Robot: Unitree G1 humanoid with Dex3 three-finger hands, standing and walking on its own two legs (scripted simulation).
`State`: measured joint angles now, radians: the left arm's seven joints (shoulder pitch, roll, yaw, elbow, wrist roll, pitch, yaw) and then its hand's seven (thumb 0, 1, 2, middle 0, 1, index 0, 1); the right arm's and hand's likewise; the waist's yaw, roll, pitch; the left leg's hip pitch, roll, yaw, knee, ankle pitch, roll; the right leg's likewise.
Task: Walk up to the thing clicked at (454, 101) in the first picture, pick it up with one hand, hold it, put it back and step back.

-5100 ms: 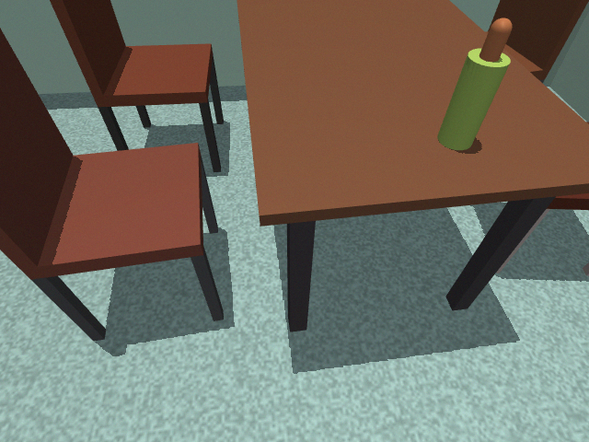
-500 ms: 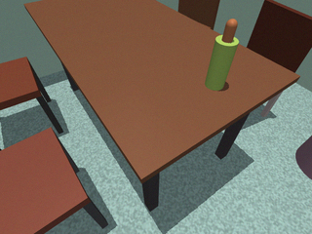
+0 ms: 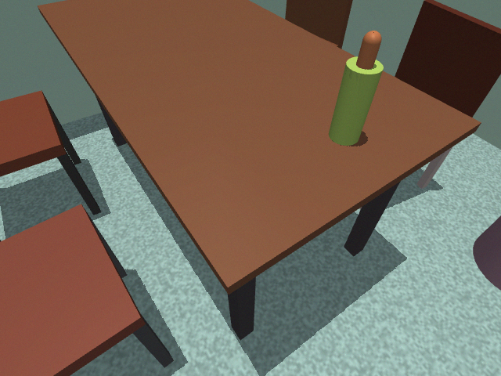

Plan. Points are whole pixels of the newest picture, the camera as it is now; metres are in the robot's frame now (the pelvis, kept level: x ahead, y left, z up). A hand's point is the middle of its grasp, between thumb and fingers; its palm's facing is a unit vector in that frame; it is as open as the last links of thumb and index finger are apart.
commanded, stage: stand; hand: right
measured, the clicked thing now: (357, 90) +0.69 -0.23 +0.09
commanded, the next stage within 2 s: walk up in 1.40 s
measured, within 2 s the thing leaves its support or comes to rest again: neither
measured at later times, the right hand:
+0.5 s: hand out of the picture +0.08 -0.25 -0.16, palm faces -0.03 +0.94 -0.33, open 7.4 cm
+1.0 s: hand out of the picture +0.08 -0.25 -0.16, palm faces -0.03 +0.94 -0.34, open 7.4 cm
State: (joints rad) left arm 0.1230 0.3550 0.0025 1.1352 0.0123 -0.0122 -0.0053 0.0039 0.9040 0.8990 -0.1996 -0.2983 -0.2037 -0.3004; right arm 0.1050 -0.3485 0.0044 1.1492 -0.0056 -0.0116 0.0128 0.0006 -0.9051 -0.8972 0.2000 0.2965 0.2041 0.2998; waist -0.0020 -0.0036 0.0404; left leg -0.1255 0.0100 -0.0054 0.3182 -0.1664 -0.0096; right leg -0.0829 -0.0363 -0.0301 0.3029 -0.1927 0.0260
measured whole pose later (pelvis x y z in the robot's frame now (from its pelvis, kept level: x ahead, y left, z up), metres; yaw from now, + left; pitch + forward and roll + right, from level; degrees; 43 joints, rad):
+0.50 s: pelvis +0.00 +0.00 +0.00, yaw +0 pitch -2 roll +0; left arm 0.12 0.35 0.00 1.13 0.01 -0.01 0.00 0.00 0.90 0.90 -0.20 -0.30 -0.20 -0.30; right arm 0.10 -0.35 0.01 1.14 -0.01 -0.01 0.01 0.00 -0.91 -0.90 0.20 0.30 0.20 0.30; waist 0.00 0.00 0.04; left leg -0.12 0.01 0.00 0.32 -0.17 -0.01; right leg -0.08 -0.04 -0.03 0.31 -0.20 0.03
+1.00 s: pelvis +0.01 +0.00 +0.00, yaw +0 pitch -2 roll +0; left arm 0.13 0.35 0.00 1.12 0.01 -0.01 0.00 0.00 0.90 0.90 -0.20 -0.30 -0.20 -0.30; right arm 0.11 -0.35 0.01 1.14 -0.01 -0.01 0.01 0.00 -0.91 -0.90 0.20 0.30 0.20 0.30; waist 0.00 0.00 0.04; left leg -0.12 0.01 -0.01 0.32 -0.18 -0.01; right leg -0.07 -0.04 -0.03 0.30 -0.20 0.03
